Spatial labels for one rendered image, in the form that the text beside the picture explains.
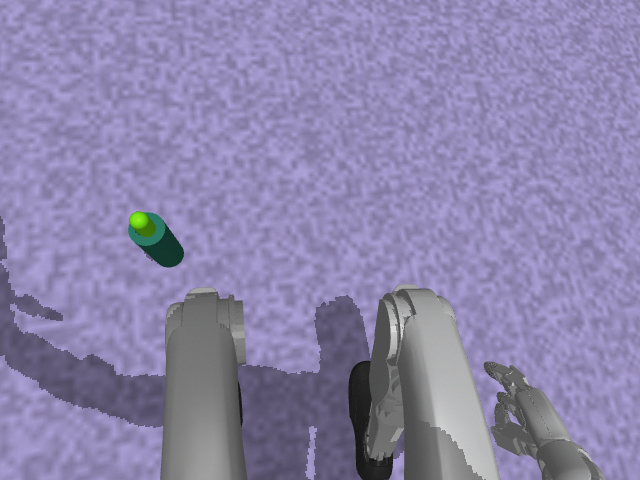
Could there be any right robot arm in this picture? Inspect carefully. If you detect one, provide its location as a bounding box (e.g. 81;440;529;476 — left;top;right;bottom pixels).
536;440;605;480

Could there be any right robot hand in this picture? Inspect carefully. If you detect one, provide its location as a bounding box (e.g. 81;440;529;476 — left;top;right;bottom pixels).
484;361;573;460

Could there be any bottle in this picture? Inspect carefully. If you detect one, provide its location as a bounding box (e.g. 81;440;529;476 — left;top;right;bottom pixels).
128;211;184;268

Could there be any right robot foot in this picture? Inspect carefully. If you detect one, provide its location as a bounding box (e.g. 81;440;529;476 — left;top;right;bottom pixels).
348;361;393;480

